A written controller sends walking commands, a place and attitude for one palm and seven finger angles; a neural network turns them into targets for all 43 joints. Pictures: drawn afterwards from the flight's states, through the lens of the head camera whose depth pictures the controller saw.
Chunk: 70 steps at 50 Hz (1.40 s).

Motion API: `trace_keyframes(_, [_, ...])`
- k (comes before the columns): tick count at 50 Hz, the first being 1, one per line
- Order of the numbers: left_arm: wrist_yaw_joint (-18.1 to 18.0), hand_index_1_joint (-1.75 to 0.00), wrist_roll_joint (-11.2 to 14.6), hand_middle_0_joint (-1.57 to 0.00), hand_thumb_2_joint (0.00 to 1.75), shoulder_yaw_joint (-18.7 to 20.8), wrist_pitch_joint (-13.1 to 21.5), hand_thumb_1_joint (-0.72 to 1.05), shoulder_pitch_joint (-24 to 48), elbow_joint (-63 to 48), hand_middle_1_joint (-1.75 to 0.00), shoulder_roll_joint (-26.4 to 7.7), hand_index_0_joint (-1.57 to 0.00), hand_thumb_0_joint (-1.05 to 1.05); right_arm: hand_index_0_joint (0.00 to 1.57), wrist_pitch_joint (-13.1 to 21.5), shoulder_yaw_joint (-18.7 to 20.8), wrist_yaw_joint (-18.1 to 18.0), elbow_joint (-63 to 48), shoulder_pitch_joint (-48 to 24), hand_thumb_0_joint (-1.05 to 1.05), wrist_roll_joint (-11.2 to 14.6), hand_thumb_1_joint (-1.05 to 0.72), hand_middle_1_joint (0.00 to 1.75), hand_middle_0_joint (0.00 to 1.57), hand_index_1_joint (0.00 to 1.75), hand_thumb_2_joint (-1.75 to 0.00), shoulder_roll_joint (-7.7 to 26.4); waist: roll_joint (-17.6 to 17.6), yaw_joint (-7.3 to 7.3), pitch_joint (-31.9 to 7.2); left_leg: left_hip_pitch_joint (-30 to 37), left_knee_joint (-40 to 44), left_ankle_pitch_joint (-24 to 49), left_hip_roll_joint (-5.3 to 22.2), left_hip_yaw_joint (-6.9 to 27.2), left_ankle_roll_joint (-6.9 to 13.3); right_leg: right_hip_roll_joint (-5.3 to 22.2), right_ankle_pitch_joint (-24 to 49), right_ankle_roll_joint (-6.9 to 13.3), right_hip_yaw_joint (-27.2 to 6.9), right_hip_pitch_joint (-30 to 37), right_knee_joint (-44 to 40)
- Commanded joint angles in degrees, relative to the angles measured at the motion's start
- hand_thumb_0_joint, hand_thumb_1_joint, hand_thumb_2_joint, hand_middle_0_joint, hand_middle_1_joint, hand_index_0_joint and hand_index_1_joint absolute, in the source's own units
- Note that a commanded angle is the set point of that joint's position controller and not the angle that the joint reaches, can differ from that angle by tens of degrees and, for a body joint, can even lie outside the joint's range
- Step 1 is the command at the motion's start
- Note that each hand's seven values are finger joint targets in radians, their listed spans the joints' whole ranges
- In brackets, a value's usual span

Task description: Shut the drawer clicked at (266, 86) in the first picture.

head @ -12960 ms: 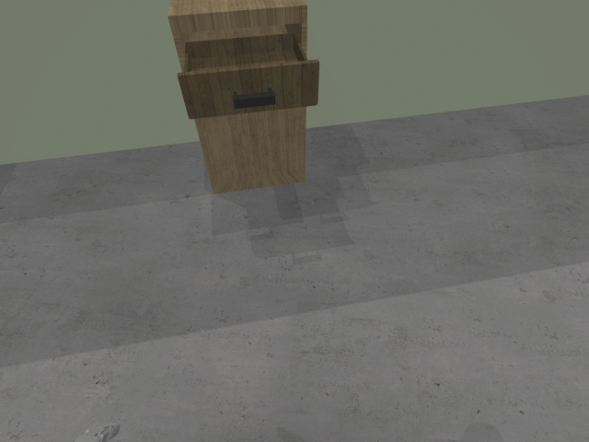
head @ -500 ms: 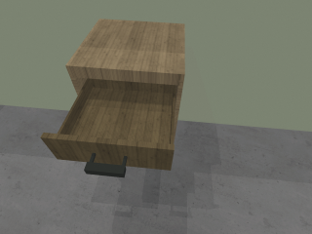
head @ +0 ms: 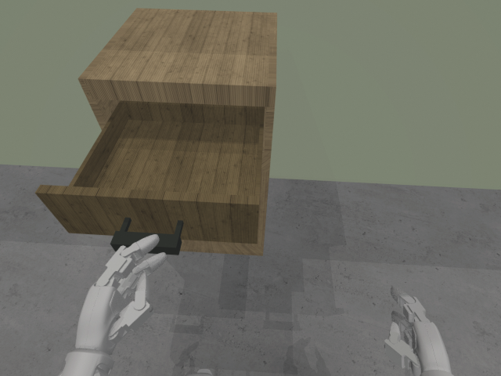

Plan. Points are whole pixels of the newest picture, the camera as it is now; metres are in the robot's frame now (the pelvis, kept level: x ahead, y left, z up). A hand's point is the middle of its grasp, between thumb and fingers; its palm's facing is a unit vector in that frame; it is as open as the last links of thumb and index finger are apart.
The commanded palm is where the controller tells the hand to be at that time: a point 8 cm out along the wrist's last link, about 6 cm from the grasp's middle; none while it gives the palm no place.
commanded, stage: raise the hand and make a fist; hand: left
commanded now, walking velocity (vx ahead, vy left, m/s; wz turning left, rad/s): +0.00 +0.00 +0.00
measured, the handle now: (150, 233) +0.38 +0.21 -0.03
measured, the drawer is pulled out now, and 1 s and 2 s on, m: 0.30 0.30 0.30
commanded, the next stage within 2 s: bring the fist close to the handle in 1.58 s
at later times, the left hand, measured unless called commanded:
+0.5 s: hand (128, 322) +0.20 +0.18 +0.02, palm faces -0.03 -1.00 -0.03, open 3.9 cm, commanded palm +0.16 +0.24 +0.03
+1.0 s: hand (118, 322) +0.19 +0.19 +0.05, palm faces -0.03 -1.00 -0.01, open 3.1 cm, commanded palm +0.16 +0.24 +0.06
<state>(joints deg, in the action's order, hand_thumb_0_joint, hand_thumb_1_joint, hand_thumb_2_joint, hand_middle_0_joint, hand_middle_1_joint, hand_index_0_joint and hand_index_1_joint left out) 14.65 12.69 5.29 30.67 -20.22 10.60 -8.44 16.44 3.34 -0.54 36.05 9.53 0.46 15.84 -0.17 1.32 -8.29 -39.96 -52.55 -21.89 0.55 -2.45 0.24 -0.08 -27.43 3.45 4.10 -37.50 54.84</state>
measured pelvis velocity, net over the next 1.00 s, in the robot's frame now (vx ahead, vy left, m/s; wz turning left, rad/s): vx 0.00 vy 0.04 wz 0.02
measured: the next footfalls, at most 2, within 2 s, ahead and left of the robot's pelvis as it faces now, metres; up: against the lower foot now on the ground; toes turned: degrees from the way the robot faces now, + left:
none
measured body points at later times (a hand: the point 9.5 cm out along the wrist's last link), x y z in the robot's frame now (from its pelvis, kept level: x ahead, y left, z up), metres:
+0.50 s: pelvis -0.01 +0.00 -0.02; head +0.04 -0.01 +0.43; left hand +0.20 +0.24 +0.03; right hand +0.14 -0.22 -0.12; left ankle +0.03 +0.12 -0.68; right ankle +0.00 -0.08 -0.68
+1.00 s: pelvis +0.00 +0.04 -0.01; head +0.04 +0.04 +0.44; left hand +0.19 +0.24 +0.06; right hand +0.22 -0.17 -0.06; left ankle +0.03 +0.12 -0.68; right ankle +0.00 -0.08 -0.68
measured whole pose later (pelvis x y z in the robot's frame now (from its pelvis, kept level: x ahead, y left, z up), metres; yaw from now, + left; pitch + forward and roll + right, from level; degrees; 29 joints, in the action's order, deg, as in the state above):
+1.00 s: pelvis +0.00 +0.04 -0.01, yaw +1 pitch +11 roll -3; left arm 9.9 11.1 0.9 18.4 -31.5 -12.8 -10.7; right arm 10.1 -2.0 -1.7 25.7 11.2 1.4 11.9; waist 2.1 -0.5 -7.5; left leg -44.5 -60.2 -26.7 0.0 -0.6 3.0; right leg 0.3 -29.2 0.7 5.7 -38.9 57.3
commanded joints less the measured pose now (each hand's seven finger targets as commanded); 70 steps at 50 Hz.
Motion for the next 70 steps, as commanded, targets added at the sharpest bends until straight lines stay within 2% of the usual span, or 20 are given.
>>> trace_keyframes(1, [5.32, -0.67, 3.25, -0.54, 0.90, 7.46, 2.05, 0.90, -9.07, -9.17, -0.67, -9.27, -0.54, 0.00, 0.20, -0.13, 1.65, -0.38, -16.04, -6.45, 0.00, 1.80, -0.90, 0.30, 0.20, 0.30, -0.90, 4.67, -3.37, -4.79, -6.01, -6.74, -2.52, 0.87, -3.20, -0.29, 0.60, 2.84, 3.42, -2.71, -10.37, 3.13, -7.62])
trace_keyframes(4, [1.35, -0.73, 3.77, -0.60, 0.90, 9.30, 0.26, 0.90, -2.95, -20.72, -0.73, -11.33, -0.60, 0.00, 0.20, -1.87, 1.57, -1.91, -17.27, -3.82, 0.00, 1.85, -0.90, 0.30, 0.20, 0.30, -0.90, 3.50, 2.03, -3.03, -8.31, -4.95, -4.91, 1.08, -2.05, 0.89, 1.34, 2.45, 1.92, -2.74, -12.23, 1.96, -7.74])
trace_keyframes(7, [-0.50, -0.80, 2.38, -0.66, 0.90, 7.78, 2.67, 0.90, 3.52, -28.09, -0.80, -11.87, -0.66, 0.00, 0.20, -2.15, 0.82, -2.98, -15.79, -0.50, 0.00, 1.42, -0.90, 0.30, 0.20, 0.30, -0.90, 3.17, 1.80, 0.45, -8.83, -4.53, -7.12, 3.03, -0.50, 2.40, 1.88, 1.43, 5.54, -3.11, -11.39, -1.14, -6.46])
trace_keyframes(10, [2.78, -0.86, 2.70, -0.72, 0.90, 3.41, 3.64, 0.90, 3.23, -25.73, -0.86, -9.61, -0.72, 0.00, 0.20, -0.76, -0.18, -3.38, -13.90, -0.25, 0.00, 1.28, -0.90, 0.30, 0.20, 0.30, -0.90, 3.27, 4.08, 2.31, -6.87, -4.69, -7.92, 3.02, -0.01, 3.46, 1.94, 1.19, 6.99, -3.39, -10.18, -3.82, -6.41])
trace_keyframes(12, [5.34, -0.91, 3.23, -0.76, 0.90, 3.78, 1.47, 0.90, 3.94, -20.51, -0.91, -10.93, -0.76, 0.00, 0.20, -0.16, -0.75, -3.84, -12.61, -0.47, 0.00, 1.69, -0.90, 0.30, 0.20, 0.30, -0.90, 4.10, 0.78, 3.12, -4.75, -6.87, -8.75, 1.32, 0.07, 3.90, 2.08, 1.42, 3.59, -4.01, -11.33, -4.19, -8.15])
trace_keyframes(14, [7.50, -0.95, 4.41, -0.80, 0.90, 3.82, -1.55, 0.90, 3.03, -19.03, -0.95, -10.95, -0.80, 0.00, 0.20, 0.52, -0.92, -4.17, -12.93, -0.87, 0.00, 2.11, -0.90, 0.30, 0.20, 0.30, -0.90, 4.46, 0.47, 2.03, -6.48, -7.14, -7.86, -0.01, -0.18, 3.98, 2.11, 1.87, -0.15, -4.15, -11.63, -2.39, -9.42])
trace_keyframes(17, [7.07, -1.01, 5.50, -0.86, 0.90, 9.27, -6.43, 0.90, 0.13, -16.58, -1.01, -13.96, -0.86, 0.00, 0.20, 0.54, -0.96, -4.54, -12.85, -1.95, 0.00, 2.40, -0.90, 0.30, 0.20, 0.30, -0.90, 4.49, -0.97, -0.55, -8.87, -6.17, -5.76, 1.11, -0.32, 4.30, 2.01, 2.08, -1.13, -4.14, -11.09, 1.44, -10.44])
trace_keyframes(19, [5.59, -1.06, 5.91, -0.90, 0.90, 8.84, -7.52, 0.90, -0.84, -20.54, -1.06, -12.42, -0.90, 0.00, 0.20, 0.56, -0.99, -4.33, -13.68, -1.77, 0.00, 2.22, -0.90, 0.30, 0.20, 0.30, -0.90, 3.81, -0.56, -1.43, -11.02, -4.03, -3.86, 2.97, -0.56, 4.26, 2.01, 2.14, 1.43, -4.06, -9.61, 3.43, -10.01])
trace_keyframes(22, [2.20, -1.12, 5.02, -0.96, 0.90, 11.52, -7.55, 0.90, -2.64, -19.80, -1.12, -13.58, -0.96, 0.00, 0.20, 0.31, -0.70, -4.19, -12.53, -2.24, 0.00, 1.89, -0.90, 0.30, 0.20, 0.30, -0.90, 3.30, -2.60, -2.06, -9.07, -3.49, -2.20, 4.09, -0.32, 4.55, 1.75, 1.85, 3.46, -3.97, -8.09, 3.67, -9.75])
trace_keyframes(23, [1.74, -1.14, 4.79, -0.98, 0.90, 9.36, -7.01, 0.90, -4.59, -21.08, -1.14, -11.04, -0.98, 0.00, 0.20, 0.37, -0.69, -3.88, -12.96, -1.61, 0.00, 1.71, -0.90, 0.30, 0.20, 0.30, -0.90, 2.92, -1.40, -2.36, -9.35, -2.61, -1.37, 5.26, -0.46, 4.39, 1.73, 1.65, 5.49, -3.68, -7.03, 3.70, -8.85])
trace_keyframes(26, [0.91, -1.21, 4.05, -1.04, 0.90, 7.57, -5.71, 0.90, -7.90, -22.30, -1.21, -9.75, -1.04, 0.00, 0.20, 0.54, -0.12, -3.12, -12.99, -1.49, 0.00, 1.70, -0.90, 0.30, 0.20, 0.30, -0.90, 3.08, -0.97, -1.86, -8.77, -0.69, -0.11, 6.22, -0.49, 4.20, 1.67, 0.97, 7.55, -3.22, -4.60, 2.42, -7.65])
trace_keyframes(27, [0.52, -1.23, 3.31, -1.06, 0.90, 7.46, -5.53, 0.90, -8.42, -21.45, -1.23, -9.94, -1.06, 0.00, 0.20, 0.32, 0.11, -3.04, -12.74, -1.65, 0.00, 1.65, -0.90, 0.30, 0.20, 0.30, -0.90, 3.38, -3.13, -1.41, -7.92, -0.71, -0.08, 6.23, -0.24, 4.42, 1.79, 0.67, 7.41, -3.23, -4.20, 1.82, -7.62])
trace_keyframes(29, [0.51, -1.27, 3.06, -1.10, 0.90, 4.19, -4.52, 0.90, -9.65, -25.11, -1.27, -7.92, -1.10, 0.00, 0.20, 0.69, 0.20, -2.61, -13.67, -1.11, 0.00, 1.59, -0.90, 0.30, 0.20, 0.30, -0.90, 3.59, 0.25, -1.20, -8.55, 1.27, 0.52, 6.14, -0.36, 4.23, 1.84, 0.34, 7.39, -2.80, -2.93, 0.52, -6.79])
trace_keyframes(36, [-3.01, -1.43, 1.32, -1.24, 0.90, 1.88, -3.26, 0.90, -9.61, -31.91, -1.43, -7.83, -1.24, 0.00, 0.20, 0.11, 0.01, -2.18, -15.04, -0.14, 0.00, 1.34, -0.90, 0.30, 0.20, 0.30, -0.90, 4.13, 3.47, -0.40, -8.09, 4.55, 1.83, 5.95, 0.15, 5.38, 1.51, -0.50, 7.07, -1.96, 0.00, -2.46, -4.68])
trace_keyframes(44, [-4.17, -1.60, -0.74, -1.40, 0.90, -2.22, -7.14, 0.90, -10.80, -35.55, -1.60, -6.04, -1.40, 0.00, 0.20, -2.68, -0.87, -1.81, -18.18, 0.45, 0.00, 1.50, -0.90, 0.30, 0.20, 0.30, -0.90, 4.15, 3.92, -0.24, -8.10, 7.53, 3.50, 7.44, 0.65, 6.69, 1.21, -0.89, 8.35, -1.85, 1.11, -1.71, -4.66])
trace_keyframes(52, [-5.59, -1.60, -1.48, -1.40, 0.90, -1.65, -10.53, 0.90, -12.30, -37.25, -1.60, -6.88, -1.40, 0.00, 0.20, -4.76, -1.71, -1.60, -19.79, 0.09, 0.00, 1.50, -0.90, 0.30, 0.20, 0.30, -0.90, 3.72, 2.65, -0.73, -6.22, 7.74, 4.88, 7.15, 0.79, 7.15, 1.00, -1.15, 8.19, -1.81, 1.48, -0.21, -5.70])
trace_keyframes(57, [-5.67, -1.60, -1.53, -1.40, 0.90, -0.83, -10.87, 0.90, -12.26, -37.57, -1.60, -7.63, -1.40, 0.00, 0.20, -5.45, -1.95, -1.62, -19.94, 0.15, 0.00, 1.53, -0.90, 0.30, 0.20, 0.30, -0.90, 3.81, 1.43, -0.37, -5.11, 7.12, 5.04, 6.77, 0.82, 7.21, 1.06, -1.27, 8.23, -1.88, 1.45, 0.16, -6.23])
trace_keyframes(60, [-5.26, -1.60, -0.87, -1.40, 0.90, -1.96, -10.28, 0.90, -12.92, -39.78, -1.60, -6.66, -1.40, 0.00, 0.20, -4.79, -1.92, -1.60, -20.21, 0.79, 0.00, 1.73, -0.90, 0.30, 0.20, 0.30, -0.90, 3.64, 4.19, -0.42, -6.41, 8.72, 5.10, 7.25, 0.85, 6.97, 0.89, -1.06, 8.22, -1.84, 1.33, 0.35, -6.50])
trace_keyframes(63, [-5.24, -1.60, -0.99, -1.40, 0.90, -1.48, -10.36, 0.90, -12.33, -38.03, -1.60, -6.97, -1.40, 0.00, 0.20, -4.75, -1.84, -1.78, -19.65, 0.70, 0.00, 1.70, -0.90, 0.30, 0.20, 0.30, -0.90, 4.07, 1.97, -0.07, -5.23, 7.08, 5.10, 5.38, 0.58, 6.88, 1.05, -1.16, 7.18, -1.92, 1.06, 0.25, -6.98])
trace_keyframes(70, [-6.20, -1.60, -1.11, -1.40, 0.90, -1.82, -9.82, 0.90, -14.09, -39.08, -1.60, -6.69, -1.40, 0.00, 0.20, -4.16, -1.46, -1.57, -19.66, 0.87, 0.00, 1.69, -0.90, 0.30, 0.20, 0.30, -0.90, 3.78, 2.98, -0.62, -6.26, 7.52, 4.83, 7.66, 0.41, 6.13, 1.08, -0.90, 9.26, -1.89, 0.85, 1.53, -6.80])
